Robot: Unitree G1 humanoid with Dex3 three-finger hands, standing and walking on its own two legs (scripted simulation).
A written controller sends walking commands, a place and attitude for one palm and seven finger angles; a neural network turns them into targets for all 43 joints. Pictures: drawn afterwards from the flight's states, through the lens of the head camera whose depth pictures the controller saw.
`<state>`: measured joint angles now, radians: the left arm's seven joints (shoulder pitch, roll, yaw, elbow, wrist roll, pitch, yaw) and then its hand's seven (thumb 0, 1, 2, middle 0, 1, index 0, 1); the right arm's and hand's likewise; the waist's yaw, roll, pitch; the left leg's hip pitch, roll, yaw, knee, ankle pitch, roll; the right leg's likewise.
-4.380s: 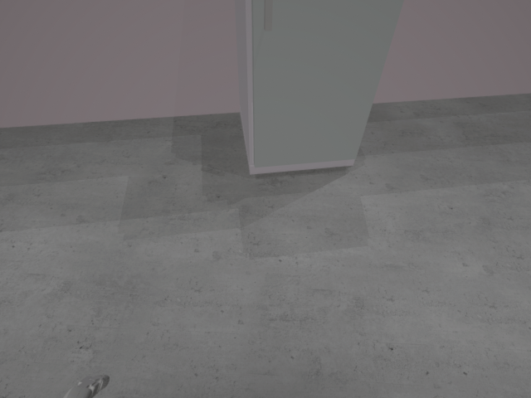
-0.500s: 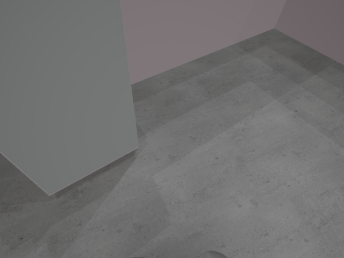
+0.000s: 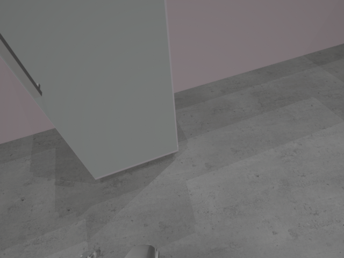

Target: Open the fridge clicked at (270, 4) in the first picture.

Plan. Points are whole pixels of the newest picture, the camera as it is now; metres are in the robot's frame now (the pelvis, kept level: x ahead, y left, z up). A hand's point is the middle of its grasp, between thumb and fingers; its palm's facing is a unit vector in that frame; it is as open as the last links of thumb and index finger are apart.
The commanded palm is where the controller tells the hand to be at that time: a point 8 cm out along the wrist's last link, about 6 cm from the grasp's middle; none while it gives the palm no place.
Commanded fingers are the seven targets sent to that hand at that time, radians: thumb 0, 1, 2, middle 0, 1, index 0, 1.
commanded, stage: turn to face it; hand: left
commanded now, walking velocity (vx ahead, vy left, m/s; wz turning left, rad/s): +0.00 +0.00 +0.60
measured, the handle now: (0, 39) +0.64 +0.50 +0.22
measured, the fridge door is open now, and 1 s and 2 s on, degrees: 0 0 0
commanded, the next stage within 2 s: take the last steps up to it in 0.62 s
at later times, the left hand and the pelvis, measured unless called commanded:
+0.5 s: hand out of the picture -0.02 +0.28 -0.17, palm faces +0.29 -0.92 -0.25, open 7.4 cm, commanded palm none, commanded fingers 0.00 0.90 0.90 -0.20 -0.30 -0.20 -0.30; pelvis -0.01 +0.05 +0.00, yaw +14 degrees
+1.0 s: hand out of the picture -0.06 +0.19 -0.15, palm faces +0.43 -0.87 -0.26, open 7.3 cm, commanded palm none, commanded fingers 0.00 0.90 0.90 -0.20 -0.30 -0.20 -0.30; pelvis -0.01 +0.01 +0.01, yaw +23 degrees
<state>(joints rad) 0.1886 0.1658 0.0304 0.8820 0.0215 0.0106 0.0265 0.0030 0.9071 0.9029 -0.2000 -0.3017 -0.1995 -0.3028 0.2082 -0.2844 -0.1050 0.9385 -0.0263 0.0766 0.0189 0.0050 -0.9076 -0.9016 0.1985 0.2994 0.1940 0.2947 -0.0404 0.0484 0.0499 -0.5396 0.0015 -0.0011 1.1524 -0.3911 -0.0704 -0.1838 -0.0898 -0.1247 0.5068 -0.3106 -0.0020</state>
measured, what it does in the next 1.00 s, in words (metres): steps on the spot, turning left: left foot, then right foot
